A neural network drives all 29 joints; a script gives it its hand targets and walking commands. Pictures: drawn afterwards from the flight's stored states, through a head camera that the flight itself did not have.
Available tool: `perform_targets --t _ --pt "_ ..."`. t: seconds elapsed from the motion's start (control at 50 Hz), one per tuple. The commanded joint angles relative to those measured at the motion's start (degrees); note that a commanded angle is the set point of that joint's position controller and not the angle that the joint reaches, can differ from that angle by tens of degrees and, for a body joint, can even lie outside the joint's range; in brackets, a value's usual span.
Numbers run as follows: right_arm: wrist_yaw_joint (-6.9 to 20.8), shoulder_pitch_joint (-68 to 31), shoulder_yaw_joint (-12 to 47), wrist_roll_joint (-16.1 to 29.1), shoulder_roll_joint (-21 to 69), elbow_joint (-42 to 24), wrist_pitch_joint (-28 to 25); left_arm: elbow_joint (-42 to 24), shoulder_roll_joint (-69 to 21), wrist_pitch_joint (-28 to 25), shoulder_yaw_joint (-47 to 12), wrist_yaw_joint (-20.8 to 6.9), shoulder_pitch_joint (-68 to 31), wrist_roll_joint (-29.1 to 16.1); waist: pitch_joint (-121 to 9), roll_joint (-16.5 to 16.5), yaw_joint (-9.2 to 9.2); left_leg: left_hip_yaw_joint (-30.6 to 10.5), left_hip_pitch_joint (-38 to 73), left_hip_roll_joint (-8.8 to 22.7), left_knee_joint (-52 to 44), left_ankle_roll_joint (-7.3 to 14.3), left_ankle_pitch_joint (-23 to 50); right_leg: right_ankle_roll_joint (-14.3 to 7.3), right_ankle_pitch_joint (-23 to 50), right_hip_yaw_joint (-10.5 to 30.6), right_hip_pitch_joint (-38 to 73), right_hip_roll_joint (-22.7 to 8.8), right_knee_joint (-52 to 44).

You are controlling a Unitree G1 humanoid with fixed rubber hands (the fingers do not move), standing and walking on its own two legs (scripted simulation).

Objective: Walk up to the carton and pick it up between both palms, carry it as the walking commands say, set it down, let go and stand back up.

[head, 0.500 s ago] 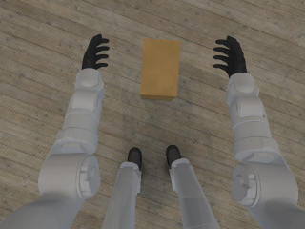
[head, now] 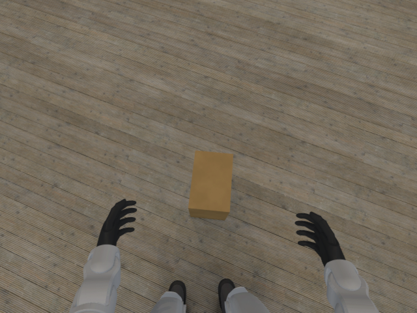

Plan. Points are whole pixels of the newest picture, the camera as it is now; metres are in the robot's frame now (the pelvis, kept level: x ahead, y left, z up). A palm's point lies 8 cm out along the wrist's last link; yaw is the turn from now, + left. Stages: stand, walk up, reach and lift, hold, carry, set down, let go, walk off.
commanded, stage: let go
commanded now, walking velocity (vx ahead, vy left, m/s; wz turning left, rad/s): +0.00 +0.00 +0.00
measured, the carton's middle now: (210, 187) +0.51 -0.02 -0.64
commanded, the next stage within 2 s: stand in 0.68 s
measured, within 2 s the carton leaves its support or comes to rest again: neither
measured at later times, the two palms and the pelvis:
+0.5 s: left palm (46, 308) +0.16 +0.27 -0.04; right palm (329, 285) +0.18 -0.19 -0.05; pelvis +0.01 +0.04 +0.02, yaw +0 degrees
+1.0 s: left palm (43, 289) +0.19 +0.28 -0.06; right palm (364, 282) +0.18 -0.26 -0.07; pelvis +0.05 +0.01 +0.01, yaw -1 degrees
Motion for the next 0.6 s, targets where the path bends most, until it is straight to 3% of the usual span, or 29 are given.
perform_targets --t 0.0,0.02,0.04,0.06,0.1,0.16,0.18,0.2,0.22,0.24,0.26,0.34,0.36,0.38,0.42,0.46,0.48,0.5,0.54,0.56,0.58 --pt "0.26 6.99 1.5 0.41 -6.43 -6.96 -1.37 -7.3 9.46 -1.41 -1.37 -2.4 7.83 -3.08 -19.8 -0.41 1.43 5.23 19.68 0.32 -6.33 1.58 8.06 4.69 18.72 -2.4 32.28 -4.58 -7.72" --pt "0.5 6.55 1.05 0.86 -6.66 -7.75 -1.28 -8.59 11.0 -1.1 -1.01 -2.75 7.23 -2.76 -16.83 1.92 1.51 5.61 21.02 0.36 -6.49 1.45 5.42 4.0 12.95 -2.72 31.51 -4.79 -9.29" --pt "1.0 6.37 1.32 0.96 -6.66 -7.49 -0.67 -7.6 9.97 -0.57 -2.22 -3.34 8.56 -3.32 -13.11 1.84 1.66 5.74 21.91 1.06 -7.72 1.22 3.8 3.65 8.75 -3.78 30.27 -4.52 -10.57" --pt "1.11 7.33 2.17 0.98 -7.06 -8.75 -0.53 -8.06 10.57 -0.17 -2.17 -3.65 9.96 -3.74 -10.56 0.04 1.1 5.72 23.44 1.25 -7.49 1.25 2.85 3.37 7.32 -3.32 30.87 -4.68 -11.6" --pt "1.43 11.04 1.7 0.94 -8.48 -10.16 -0.06 -10.5 10.65 0.14 -3.43 -4.22 15.5 -4.22 -9.43 1.12 1.57 5.3 28.13 1.18 -9.66 0.86 4.28 3.08 7.55 -4.14 34.72 -4.16 -12.45" --pt "2.11 9.9 1.32 1.15 -9.64 -9.14 1.28 -11.02 11.29 1.51 -4.88 -4.79 16.53 -6.04 -3.41 5.26 2.72 5.01 28.16 2.06 -11.84 -0.3 0.42 2.45 2.32 -5.97 35.49 -4.0 -12.67" --pt "2.29 10.63 1.33 0.98 -8.9 -7.74 1.95 -11.32 11.11 2.06 -4.73 -4.98 15.56 -5.65 -1.8 6.57 1.4 4.9 29.27 2.45 -13.12 -0.52 -1.95 2.16 0.45 -6.19 35.98 -3.83 -12.9" --pt "2.79 10.92 1.81 1.22 -8.99 -7.56 2.78 -10.56 10.65 2.86 -4.96 -5.05 16.38 -5.83 0.31 7.43 2.97 4.77 29.05 2.66 -14.27 -0.47 -3.93 2.27 -2.04 -6.86 36.05 -3.74 -12.69" --pt "2.76 10.81 1.22 1.05 -10.32 -7.86 2.92 -10.38 10.57 3.09 -5.66 -5.3 15.35 -6.58 2.74 7.44 2.0 5.22 29.3 2.96 -14.99 -0.15 -5.32 2.42 -3.25 -6.77 35.36 -2.94 -13.23" --pt "3.03 9.27 1.39 1.38 -10.44 -8.95 3.29 -10.49 11.01 3.64 -5.35 -5.44 15.51 -6.1 3.21 6.26 2.37 4.68 29.56 2.58 -14.44 -0.02 -6.71 2.48 -4.71 -7.26 36.27 -3.3 -13.54" --pt "3.17 11.03 0.83 1.22 -10.83 -7.53 4.21 -11.38 11.09 3.81 -5.23 -5.37 14.64 -6.46 5.96 8.27 1.76 4.33 28.98 3.76 -16.45 0.31 -8.37 2.19 -4.44 -7.79 36.6 -2.16 -12.17" --pt "3.27 8.5 -0.44 0.48 -11.38 -9.09 5.64 -12.93 11.58 5.02 -5.76 -5.8 12.31 -7.15 7.74 4.19 1.31 3.54 30.14 3.81 -16.35 1.12 -9.06 2.19 -5.23 -7.39 37.42 -1.68 -11.8" --pt "3.22 8.38 -0.03 0.16 -12.35 -8.87 6.21 -12.21 11.18 5.8 -5.61 -5.69 12.18 -7.62 10.75 3.01 1.95 3.2 27.57 3.61 -15.82 0.8 -8.33 1.71 -5.11 -6.61 38.03 -2.02 -11.91" --pt "2.87 9.67 -0.1 -0.1 -11.75 -8.37 6.74 -13.2 10.93 5.97 -5.63 -6.02 12.09 -7.14 8.11 0.62 0.78 3.95 30.99 3.17 -14.95 0.74 -6.24 1.94 -3.87 -6.21 38.01 -2.34 -12.49" --pt "2.5 8.79 -1.21 -0.86 -12.07 -8.77 7.52 -12.14 11.0 6.72 -5.98 -5.91 12.54 -7.2 8.98 0.12 0.39 3.36 33.14 3.1 -14.07 0.51 -5.65 1.38 -4.67 -6.5 36.3 -2.75 -13.46" --pt "2.24 8.88 -1.13 -1.11 -12.21 -9.07 8.75 -10.63 11.03 7.26 -5.11 -5.56 14.53 -6.4 11.24 -0.07 1.32 2.6 31.9 3.61 -14.76 1.01 -4.71 1.73 -3.27 -6.0 36.99 -1.89 -12.05" --pt "2.25 9.35 -0.96 -0.92 -11.18 -8.18 9.67 -11.2 11.42 7.52 -4.78 -5.33 14.03 -5.2 10.78 2.59 1.5 3.39 31.94 3.58 -14.8 0.96 -5.25 1.51 -3.36 -6.14 37.82 -2.32 -12.33" --pt "1.97 8.41 -1.06 -1.28 -11.39 -8.88 10.38 -8.81 10.56 8.13 -5.52 -5.31 16.08 -6.25 10.57 -0.83 2.03 2.95 33.84 2.93 -13.4 0.72 -2.93 1.71 -3.89 -6.23 35.36 -2.52 -12.79" --pt "1.72 9.11 0.07 -0.69 -10.58 -8.03 11.1 -8.11 10.55 7.69 -5.43 -4.21 16.64 -5.21 7.15 2.48 2.44 2.56 36.76 3.09 -13.06 0.12 2.55 1.45 -0.38 -5.42 36.71 -2.07 -12.77" --pt "1.75 7.84 0.65 -0.66 -9.77 -9.97 11.3 -7.61 9.68 7.11 -5.44 -3.91 16.91 -5.47 5.79 0.17 2.68 2.39 36.73 2.94 -12.06 0.53 7.87 1.74 3.52 -4.83 35.54 -2.05 -11.61" --pt "1.26 8.13 0.49 -0.75 -9.22 -10.12 11.23 -7.56 10.2 6.7 -5.21 -3.82 17.87 -5.13 3.56 -0.07 2.21 2.13 39.08 2.81 -10.89 0.66 13.3 2.44 6.98 -4.64 35.12 -2.01 -10.56"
